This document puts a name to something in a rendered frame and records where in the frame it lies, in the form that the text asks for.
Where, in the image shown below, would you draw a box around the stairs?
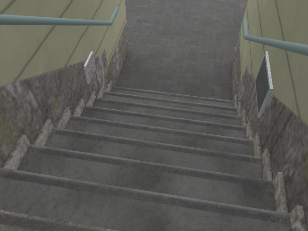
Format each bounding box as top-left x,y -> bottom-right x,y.
0,86 -> 292,231

